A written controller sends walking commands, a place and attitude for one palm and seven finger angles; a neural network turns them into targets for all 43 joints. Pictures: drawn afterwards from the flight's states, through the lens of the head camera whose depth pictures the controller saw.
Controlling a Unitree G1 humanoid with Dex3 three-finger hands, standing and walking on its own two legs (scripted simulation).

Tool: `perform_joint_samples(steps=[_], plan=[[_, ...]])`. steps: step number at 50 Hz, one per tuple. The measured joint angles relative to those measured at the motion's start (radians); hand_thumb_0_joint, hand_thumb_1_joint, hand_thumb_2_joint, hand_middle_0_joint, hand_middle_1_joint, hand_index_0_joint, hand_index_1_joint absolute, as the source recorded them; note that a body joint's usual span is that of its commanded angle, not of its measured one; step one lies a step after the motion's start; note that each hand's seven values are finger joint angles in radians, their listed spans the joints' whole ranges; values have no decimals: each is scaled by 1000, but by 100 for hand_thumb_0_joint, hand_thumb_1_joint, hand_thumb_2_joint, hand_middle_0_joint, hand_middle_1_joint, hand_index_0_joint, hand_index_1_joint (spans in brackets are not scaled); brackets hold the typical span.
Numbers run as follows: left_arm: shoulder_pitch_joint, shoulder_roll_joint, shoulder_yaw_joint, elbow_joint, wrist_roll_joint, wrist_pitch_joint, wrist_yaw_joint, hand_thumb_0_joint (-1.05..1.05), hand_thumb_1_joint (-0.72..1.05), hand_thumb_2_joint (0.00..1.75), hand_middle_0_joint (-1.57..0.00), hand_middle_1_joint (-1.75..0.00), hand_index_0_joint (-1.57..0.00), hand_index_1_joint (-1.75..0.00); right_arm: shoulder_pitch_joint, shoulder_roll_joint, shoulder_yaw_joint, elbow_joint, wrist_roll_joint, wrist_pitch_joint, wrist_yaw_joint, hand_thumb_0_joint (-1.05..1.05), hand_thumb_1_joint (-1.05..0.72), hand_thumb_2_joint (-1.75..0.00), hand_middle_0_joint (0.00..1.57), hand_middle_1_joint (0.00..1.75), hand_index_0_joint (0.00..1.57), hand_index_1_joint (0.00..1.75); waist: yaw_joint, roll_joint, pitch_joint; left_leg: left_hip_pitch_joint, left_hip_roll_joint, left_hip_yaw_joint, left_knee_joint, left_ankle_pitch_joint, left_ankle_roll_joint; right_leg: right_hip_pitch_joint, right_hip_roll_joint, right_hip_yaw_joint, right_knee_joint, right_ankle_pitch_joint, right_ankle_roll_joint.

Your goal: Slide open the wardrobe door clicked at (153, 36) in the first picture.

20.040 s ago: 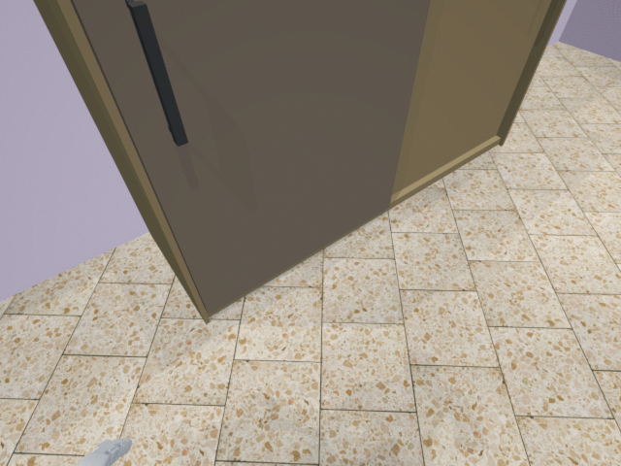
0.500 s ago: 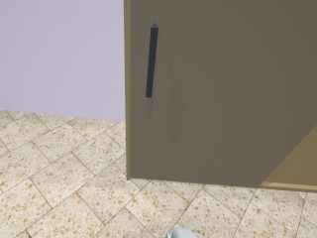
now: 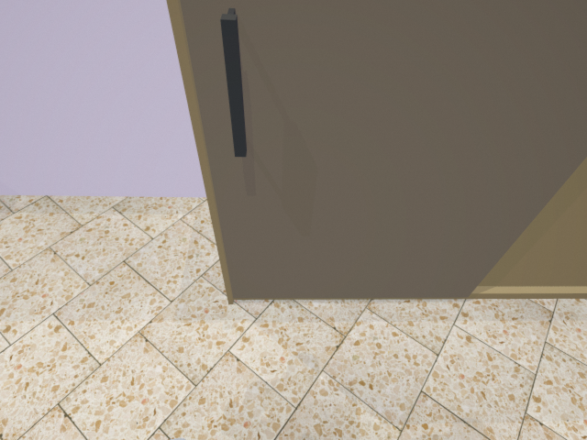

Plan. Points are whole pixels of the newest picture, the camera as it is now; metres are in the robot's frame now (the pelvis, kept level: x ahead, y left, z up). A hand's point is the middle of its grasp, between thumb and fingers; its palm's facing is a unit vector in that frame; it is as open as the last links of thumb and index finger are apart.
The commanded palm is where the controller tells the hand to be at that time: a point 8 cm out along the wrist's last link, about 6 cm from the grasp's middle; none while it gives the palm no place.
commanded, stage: come to a stop and stand still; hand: left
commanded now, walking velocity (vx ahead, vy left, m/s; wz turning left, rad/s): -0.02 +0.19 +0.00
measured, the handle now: (236, 89) +0.69 +0.09 +0.13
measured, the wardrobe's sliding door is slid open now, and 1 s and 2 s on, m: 0.00 0.00 0.00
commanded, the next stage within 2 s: look again from close up in 0.66 s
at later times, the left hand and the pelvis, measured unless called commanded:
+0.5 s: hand out of the picture +0.06 +0.21 -0.19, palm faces +0.06 -0.97 -0.23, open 7.3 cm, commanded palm none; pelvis +0.04 +0.01 -0.01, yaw -1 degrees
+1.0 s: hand out of the picture +0.06 +0.19 -0.18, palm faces +0.00 -0.98 -0.19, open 7.3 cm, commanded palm none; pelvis +0.05 +0.01 +0.00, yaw -1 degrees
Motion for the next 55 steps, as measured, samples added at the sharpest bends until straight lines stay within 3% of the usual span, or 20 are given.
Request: perform_joint_samples(steps=[1, 2, 4, 8, 14, 19, 20, 22, 24, 28, 33, 37, 46, 55], plan=[[6, -5, 2, -8, -6, -17, 8, 0, 91, 90, -20, -30, -20, -30, 2, 2, -1, 0, 5, 1, 1, 0, -90, -90, 20, 30, 20, 30, 13, -16, -4, -18, -12, 8, 52, -36, -7, 55, -7, 11, -83, 17, -7], [3, -13, 10, -14, -11, -36, 21, -1, 92, 90, -20, -30, -20, -30, -9, -1, -4, 2, 10, 6, 1, 0, -90, -90, 20, 30, 20, 30, 32, -17, 3, -41, -13, 10, 127, -112, -12, 60, -7, 18, -100, 111, -12], [1, -30, 14, -19, -15, -52, 37, -3, 94, 90, -20, -30, -20, -30, -46, -21, -15, -2, 8, 28, 3, 0, -90, -90, 20, 30, 20, 30, 44, 18, 17, -99, -6, -17, 287, -220, -16, 71, 6, -2, -69, 111, -20], [30, -15, 18, -21, -7, -60, 53, -6, 97, 90, -20, -30, -21, -30, -131, -63, -37, -43, 10, 49, 12, 0, -91, -90, 20, 30, 20, 30, 67, 40, 10, -180, -5, -5, 445, -172, -38, 124, 5, 4, -136, 97, -23], [59, 29, 15, 5, 8, -37, 54, -3, 94, 90, -20, -30, -20, -30, -269, -85, -49, -126, 25, 52, 16, 0, -91, -90, 20, 30, 20, 30, 89, 17, 41, -184, -4, 8, 376, -145, -72, 144, -15, 25, -163, 103, -16], [86, 48, 18, 17, 12, -13, 54, -1, 92, 90, -20, -30, -20, -30, -355, -91, -47, -163, 28, 49, 16, 0, -91, -90, 20, 30, 20, 30, 123, -7, 73, -86, -21, 22, 168, -68, -73, 117, -28, 37, -77, 48, 6], [96, 49, 18, 18, 10, -6, 54, -1, 92, 90, -20, -30, -20, -30, -362, -95, -46, -171, 28, 43, 15, 0, -91, -90, 20, 30, 20, 30, 126, -2, 74, -51, -15, 25, 106, -1, -65, 107, -23, 35, -45, 27, 13], [95, 62, 19, 27, 5, 11, 55, 0, 92, 90, -20, -30, -20, -30, -383, -85, -44, -173, 24, 33, 9, 0, -91, -90, 20, 30, 20, 30, 130, -23, 86, -45, -29, 33, 108, -14, -9, 77, -33, 42, 40, -46, 19], [92, 71, 21, 30, 3, 26, 61, 0, 91, 90, -20, -30, -20, -30, -401, -69, -32, -177, 18, 33, 6, 0, -91, -90, 20, 30, 20, 30, 142, -46, 101, -43, -39, 46, 118, -40, 9, 39, -30, 61, 151, -146, 11], [79, 58, 12, 41, 2, 31, 54, 0, 91, 90, -20, -30, -20, -30, -422, -52, -14, -175, 14, 33, -1, 0, -91, -90, 20, 30, 20, 30, 140, -30, 113, -32, -45, 40, 80, -18, 14, 18, -17, 49, 228, -164, 7], [92, 30, -8, 51, 5, 0, 49, 0, 91, 90, -20, -30, -20, -30, -429, -38, -3, -145, 24, 39, 4, 0, -90, -90, 20, 30, 20, 30, 143, -3, 100, -38, -50, 51, 90, -20, 7, 109, -11, 46, -18, 19, 5], [111, 5, -28, 81, 4, -5, 47, 1, 92, 90, -20, -30, -20, -30, -406, -41, -16, -120, 32, 37, 4, -1, -92, -89, 20, 30, 20, 30, 112, 30, 71, -7, -38, 41, 51, -3, 0, 142, 4, 37, -57, 18, -9], [105, 22, -27, 111, -2, -16, 49, 1, 93, 90, -20, -30, -20, -30, -314, -71, -5, -31, 23, 27, 0, -1, -93, -90, 20, 30, 20, 30, 100, 8, 42, 33, -28, 36, -13, 18, -4, 191, 19, 32, -143, 52, -12], [107, 18, -32, 143, -8, -24, 50, 1, 93, 90, -20, -30, -20, -30, -238, -46, 16, 39, 24, 22, -5, 0, -91, -90, 20, 30, 20, 30, 91, 6, 46, 58, -25, 33, -36, 19, -7, 223, 24, 30, -183, 62, -14]])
